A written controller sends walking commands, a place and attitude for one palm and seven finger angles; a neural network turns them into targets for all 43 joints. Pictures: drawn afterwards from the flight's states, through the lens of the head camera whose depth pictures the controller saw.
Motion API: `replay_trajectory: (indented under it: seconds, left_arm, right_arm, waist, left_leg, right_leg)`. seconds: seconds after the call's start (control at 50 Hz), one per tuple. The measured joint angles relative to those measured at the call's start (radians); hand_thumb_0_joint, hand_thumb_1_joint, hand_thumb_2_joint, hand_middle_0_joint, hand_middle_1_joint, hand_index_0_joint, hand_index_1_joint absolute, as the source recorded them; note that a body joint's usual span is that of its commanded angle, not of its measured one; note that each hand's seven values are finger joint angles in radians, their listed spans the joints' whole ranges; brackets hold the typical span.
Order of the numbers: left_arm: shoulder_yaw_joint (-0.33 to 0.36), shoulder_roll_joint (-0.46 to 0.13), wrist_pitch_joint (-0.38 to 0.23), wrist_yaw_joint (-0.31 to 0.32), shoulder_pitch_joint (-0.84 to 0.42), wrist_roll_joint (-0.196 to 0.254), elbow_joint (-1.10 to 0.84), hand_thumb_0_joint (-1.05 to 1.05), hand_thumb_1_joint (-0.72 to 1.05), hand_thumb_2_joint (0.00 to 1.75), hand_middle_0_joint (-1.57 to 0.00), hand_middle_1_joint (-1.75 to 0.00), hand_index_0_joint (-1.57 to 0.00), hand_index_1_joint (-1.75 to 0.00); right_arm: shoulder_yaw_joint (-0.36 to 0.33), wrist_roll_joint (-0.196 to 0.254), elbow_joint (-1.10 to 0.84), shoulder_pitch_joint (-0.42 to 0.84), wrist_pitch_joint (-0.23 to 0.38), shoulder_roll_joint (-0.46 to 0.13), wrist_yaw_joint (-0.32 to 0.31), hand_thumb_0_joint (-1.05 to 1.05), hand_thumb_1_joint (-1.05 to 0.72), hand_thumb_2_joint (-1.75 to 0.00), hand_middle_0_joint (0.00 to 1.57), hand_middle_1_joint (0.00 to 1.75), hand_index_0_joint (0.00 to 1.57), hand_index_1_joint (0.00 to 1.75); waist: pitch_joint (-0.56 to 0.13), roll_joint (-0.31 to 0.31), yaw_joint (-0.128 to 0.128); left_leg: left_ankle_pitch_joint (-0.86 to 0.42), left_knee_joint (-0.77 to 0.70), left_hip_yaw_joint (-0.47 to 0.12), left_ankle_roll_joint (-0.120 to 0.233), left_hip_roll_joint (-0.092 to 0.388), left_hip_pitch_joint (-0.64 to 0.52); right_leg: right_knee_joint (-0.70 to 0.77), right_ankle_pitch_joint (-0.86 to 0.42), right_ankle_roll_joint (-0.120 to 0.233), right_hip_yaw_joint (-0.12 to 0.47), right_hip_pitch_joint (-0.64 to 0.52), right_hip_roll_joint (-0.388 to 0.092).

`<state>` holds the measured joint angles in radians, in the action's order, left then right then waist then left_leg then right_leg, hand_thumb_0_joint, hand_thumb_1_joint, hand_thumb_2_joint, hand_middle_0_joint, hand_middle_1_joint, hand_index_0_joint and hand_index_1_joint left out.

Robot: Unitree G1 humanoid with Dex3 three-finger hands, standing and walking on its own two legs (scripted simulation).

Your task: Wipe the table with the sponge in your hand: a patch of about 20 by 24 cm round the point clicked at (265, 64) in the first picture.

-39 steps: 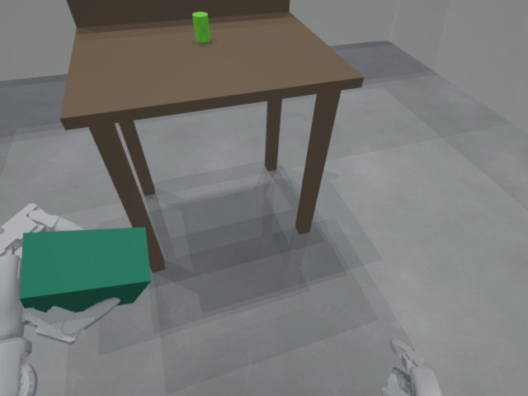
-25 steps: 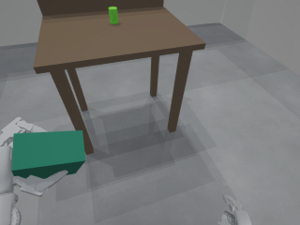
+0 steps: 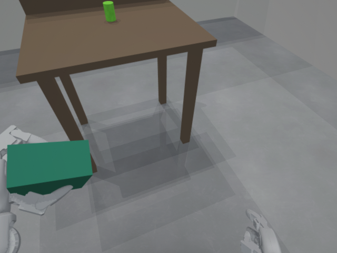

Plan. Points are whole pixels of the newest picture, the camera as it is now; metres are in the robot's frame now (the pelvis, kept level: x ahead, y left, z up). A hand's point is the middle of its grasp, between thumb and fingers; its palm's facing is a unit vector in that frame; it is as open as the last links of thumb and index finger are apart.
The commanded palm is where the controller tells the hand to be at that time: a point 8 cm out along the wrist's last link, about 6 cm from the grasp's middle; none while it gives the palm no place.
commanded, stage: walk to a spot facing it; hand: left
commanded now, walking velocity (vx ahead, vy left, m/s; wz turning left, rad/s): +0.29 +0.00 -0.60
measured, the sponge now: (62, 168) +0.22 +0.22 +0.15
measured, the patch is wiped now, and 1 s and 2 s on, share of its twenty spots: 0.00 0.00 0.00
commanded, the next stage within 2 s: turn to face it in 0.70 s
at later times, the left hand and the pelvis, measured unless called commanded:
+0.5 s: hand (139, 110) +0.34 +0.10 +0.19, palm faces +0.15 -0.83 -0.53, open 10.4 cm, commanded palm +0.29 +0.16 +0.19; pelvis +0.07 -0.07 +0.02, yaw -13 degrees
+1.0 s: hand (162, 61) +0.52 +0.07 +0.20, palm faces +0.11 -0.91 -0.39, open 10.3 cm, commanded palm +0.46 +0.14 +0.19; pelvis +0.23 -0.08 +0.01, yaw -16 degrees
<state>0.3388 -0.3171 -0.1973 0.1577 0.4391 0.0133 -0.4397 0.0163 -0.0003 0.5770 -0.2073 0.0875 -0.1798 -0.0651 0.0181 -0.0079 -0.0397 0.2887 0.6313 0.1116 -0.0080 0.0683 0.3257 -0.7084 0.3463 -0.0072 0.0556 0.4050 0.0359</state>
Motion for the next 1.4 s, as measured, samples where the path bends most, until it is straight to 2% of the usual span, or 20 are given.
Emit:
replay_trajectory:
  seconds: [0.1,0.12,0.16,0.2,0.24,0.34,0.44,0.58,0.74,0.78,0.8,0.84,0.88,0.94,1.06,1.22,1.24,1.3,1.36,1.4]
  left_arm:
    - [-0.001,0.002,-0.003,-0.004,0.009,-0.005,0.002,-0.01,-0.51,0.98,-0.71,-1.34,-0.72,-1.34]
    - [-0.003,-0.001,-0.006,-0.006,0.004,-0.006,0.001,-0.01,-0.51,0.98,-0.71,-1.34,-0.72,-1.34]
    - [-0.018,-0.006,-0.011,-0.012,-0.024,-0.013,0.004,-0.01,-0.51,0.98,-0.71,-1.34,-0.72,-1.34]
    - [-0.039,-0.005,-0.015,-0.016,-0.056,-0.012,0.015,-0.01,-0.51,0.98,-0.71,-1.34,-0.72,-1.34]
    - [-0.038,0.003,-0.029,-0.02,-0.045,-0.008,0.023,-0.01,-0.51,0.98,-0.71,-1.34,-0.72,-1.34]
    - [-0.004,-0.035,-0.06,-0.03,0.058,0.0,0.011,-0.01,-0.51,0.98,-0.71,-1.34,-0.72,-1.34]
    - [0.026,-0.08,-0.076,-0.023,0.079,0.003,-0.005,-0.01,-0.51,0.98,-0.71,-1.34,-0.72,-1.34]
    - [0.032,-0.073,-0.077,-0.016,0.076,0.008,-0.01,-0.01,-0.51,0.98,-0.71,-1.34,-0.72,-1.34]
    - [0.02,-0.061,-0.063,-0.022,0.052,0.008,-0.033,-0.01,-0.51,0.98,-0.71,-1.34,-0.72,-1.34]
    - [0.025,-0.062,-0.063,-0.018,0.043,0.011,-0.057,-0.01,-0.51,0.98,-0.71,-1.34,-0.72,-1.34]
    - [0.032,-0.061,-0.063,-0.014,0.04,0.014,-0.069,-0.01,-0.51,0.98,-0.71,-1.34,-0.72,-1.34]
    - [0.044,-0.062,-0.062,-0.005,0.001,0.019,-0.063,-0.01,-0.51,0.98,-0.71,-1.34,-0.72,-1.34]
    - [0.038,-0.059,-0.05,0.0,-0.043,0.024,-0.035,-0.01,-0.51,0.98,-0.71,-1.34,-0.72,-1.34]
    - [0.016,-0.067,-0.018,-0.015,-0.082,0.021,-0.036,-0.01,-0.51,0.99,-0.71,-1.34,-0.72,-1.34]
    - [0.058,-0.104,-0.036,-0.032,0.048,0.022,-0.155,-0.01,-0.51,0.99,-0.71,-1.34,-0.72,-1.34]
    - [0.051,-0.042,0.003,-0.02,0.054,0.024,-0.075,-0.01,-0.51,0.99,-0.71,-1.34,-0.72,-1.34]
    - [0.046,-0.036,0.01,-0.017,0.043,0.02,-0.073,-0.01,-0.51,0.99,-0.71,-1.34,-0.72,-1.34]
    - [-0.003,0.008,0.02,-0.013,-0.017,0.001,-0.067,-0.01,-0.51,0.99,-0.71,-1.34,-0.72,-1.34]
    - [-0.023,-0.01,0.019,-0.01,-0.019,0.0,-0.095,-0.01,-0.51,0.99,-0.71,-1.34,-0.72,-1.34]
    - [0.001,-0.041,0.006,-0.006,0.031,0.001,-0.118,-0.01,-0.51,0.99,-0.71,-1.34,-0.72,-1.34]
  right_arm:
    - [0.001,-0.011,0.008,-0.017,0.015,0.013,0.017,0.01,-0.9,-0.9,0.2,0.3,0.2,0.3]
    - [0.002,-0.012,0.008,-0.021,0.016,0.011,0.021,0.01,-0.9,-0.9,0.2,0.3,0.2,0.3]
    - [-0.004,-0.008,0.016,-0.023,0.013,0.001,0.028,0.01,-0.9,-0.9,0.2,0.3,0.2,0.3]
    - [-0.009,-0.006,0.048,-0.016,-0.001,-0.007,0.031,0.01,-0.9,-0.9,0.2,0.3,0.2,0.3]
    - [-0.012,-0.007,0.062,-0.007,-0.022,-0.019,0.032,0.01,-0.9,-0.9,0.2,0.3,0.2,0.3]
    - [-0.033,-0.006,0.038,-0.004,-0.057,-0.047,0.03,0.01,-0.9,-0.9,0.2,0.3,0.2,0.3]
    - [-0.06,-0.001,0.036,-0.018,-0.068,-0.077,0.029,0.01,-0.91,-0.9,0.2,0.3,0.2,0.3]
    - [-0.068,0.012,0.035,-0.037,-0.076,-0.083,0.031,0.01,-0.91,-0.9,0.19,0.3,0.19,0.3]
    - [-0.041,0.016,0.015,-0.055,-0.061,-0.032,0.029,0.01,-0.91,-0.9,0.19,0.3,0.19,0.3]
    - [-0.028,0.014,0.004,-0.05,-0.051,-0.023,0.026,0.01,-0.91,-0.9,0.2,0.3,0.2,0.3]
    - [-0.021,0.014,-0.002,-0.04,-0.045,-0.021,0.024,0.01,-0.9,-0.9,0.2,0.3,0.2,0.3]
    - [-0.014,0.012,0.0,0.011,-0.041,0.002,0.024,0.01,-0.9,-0.9,0.2,0.3,0.2,0.3]
    - [-0.002,-0.001,-0.006,0.052,-0.034,0.019,0.028,0.01,-0.9,-0.9,0.2,0.3,0.2,0.3]
    - [0.009,-0.008,-0.012,0.067,-0.021,0.037,0.037,0.01,-0.9,-0.9,0.2,0.3,0.2,0.3]
    - [0.005,0.002,-0.011,0.008,-0.012,0.052,0.044,0.01,-0.9,-0.9,0.2,0.3,0.2,0.3]
    - [-0.012,0.014,0.048,-0.072,0.015,0.02,0.029,0.01,-0.9,-0.9,0.2,0.3,0.2,0.3]
    - [-0.013,0.015,0.048,-0.073,0.019,0.015,0.028,0.01,-0.9,-0.9,0.2,0.3,0.2,0.3]
    - [-0.025,0.016,0.063,-0.021,0.011,-0.025,0.022,0.01,-0.9,-0.9,0.2,0.3,0.2,0.3]
    - [-0.038,0.011,0.054,0.037,-0.01,-0.043,0.014,0.01,-0.9,-0.9,0.2,0.3,0.2,0.3]
    - [-0.04,0.008,0.029,0.069,-0.027,-0.044,0.006,0.01,-0.9,-0.9,0.2,0.3,0.2,0.3]
  waist:
    - [-0.019,0.029,-0.004]
    - [-0.02,0.038,-0.005]
    - [-0.014,0.065,0.007]
    - [-0.009,0.049,0.017]
    - [-0.004,0.035,0.023]
    - [0.007,0.024,0.063]
    - [0.008,0.02,0.07]
    - [-0.015,0.033,0.071]
    - [-0.045,-0.006,0.034]
    - [-0.043,-0.026,0.02]
    - [-0.041,-0.03,0.013]
    - [-0.014,-0.065,0.01]
    - [0.012,-0.063,0.029]
    - [0.023,-0.037,0.062]
    - [0.033,-0.002,0.062]
    - [0.048,0.044,0.024]
    - [0.054,0.041,0.021]
    - [0.097,0.081,0.037]
    - [0.122,0.054,0.06]
    - [0.119,0.036,0.074]
  left_leg:
    - [0.05,0.042,0.04,-0.037,0.065,-0.025]
    - [0.066,0.063,0.045,-0.049,0.083,-0.024]
    - [0.143,0.174,0.018,-0.039,0.109,0.011]
    - [0.201,0.387,-0.04,-0.043,0.064,0.088]
    - [0.165,0.548,-0.066,-0.053,0.032,0.151]
    - [0.037,0.685,-0.086,-0.064,0.013,0.281]
    - [-0.028,0.624,-0.092,-0.055,0.02,0.354]
    - [-0.071,0.386,-0.067,-0.031,0.027,0.328]
    - [-0.049,0.111,0.016,0.004,-0.012,0.198]
    - [-0.107,-0.019,0.055,0.022,-0.035,0.119]
    - [-0.108,-0.076,0.07,0.053,-0.04,0.067]
    - [-0.037,-0.045,0.106,0.08,-0.054,0.038]
    - [-0.009,-0.015,0.113,0.078,-0.053,0.009]
    - [-0.003,-0.03,0.081,0.071,-0.045,-0.031]
    - [0.01,-0.083,0.036,0.046,-0.009,-0.091]
    - [0.071,-0.045,-0.044,-0.014,0.02,-0.112]
    - [0.091,-0.016,-0.051,-0.023,0.018,-0.105]
    - [0.175,0.209,-0.095,-0.022,0.012,-0.016]
    - [0.235,0.472,-0.098,-0.032,-0.048,0.085]
    - [0.215,0.525,-0.086,-0.042,-0.056,0.115]
  right_leg:
    - [-0.063,0.109,-0.013,-0.12,-0.04,-0.016]
    - [-0.021,0.08,-0.002,-0.139,-0.064,-0.016]
    - [-0.015,0.016,0.068,-0.165,-0.071,0.01]
    - [-0.019,0.033,0.114,-0.163,-0.074,0.012]
    - [0.03,0.018,0.125,-0.137,-0.095,0.023]
    - [0.193,-0.063,0.139,-0.074,-0.151,0.055]
    - [0.29,-0.096,0.145,-0.033,-0.194,0.071]
    - [0.348,-0.073,0.145,0.003,-0.275,0.089]
    - [0.358,0.015,0.141,0.031,-0.381,0.091]
    - [0.287,0.073,0.132,0.042,-0.384,0.088]
    - [0.204,0.109,0.116,0.041,-0.363,0.09]
    - [-0.113,0.135,0.049,0.02,-0.242,0.064]
    - [-0.418,0.169,0.026,0.005,-0.111,0.06]
    - [-0.551,0.158,0.011,-0.03,0.042,0.011]
    - [-0.231,-0.033,-0.035,-0.092,0.123,-0.11]
    - [0.065,-0.086,-0.068,-0.182,-0.045,-0.074]
    - [0.126,-0.113,-0.06,-0.193,-0.083,-0.068]
    - [0.104,-0.074,0.041,-0.235,-0.091,-0.059]
    - [0.085,-0.06,0.064,-0.241,-0.084,-0.096]
    - [0.102,-0.07,0.068,-0.234,-0.081,-0.103]
